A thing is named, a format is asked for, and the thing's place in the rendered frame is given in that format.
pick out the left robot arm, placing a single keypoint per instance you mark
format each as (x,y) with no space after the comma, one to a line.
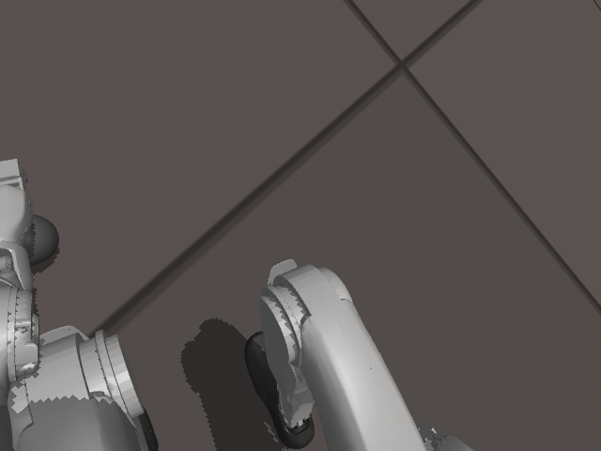
(19,328)

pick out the right robot hand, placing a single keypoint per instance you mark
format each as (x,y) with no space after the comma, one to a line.
(435,442)

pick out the ball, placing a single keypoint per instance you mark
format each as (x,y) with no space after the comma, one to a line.
(41,241)

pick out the right robot foot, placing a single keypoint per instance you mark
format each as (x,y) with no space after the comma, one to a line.
(266,388)

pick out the left robot hand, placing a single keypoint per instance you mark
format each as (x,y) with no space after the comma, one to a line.
(16,208)

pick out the left robot foot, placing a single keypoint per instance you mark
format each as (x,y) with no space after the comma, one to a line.
(149,433)

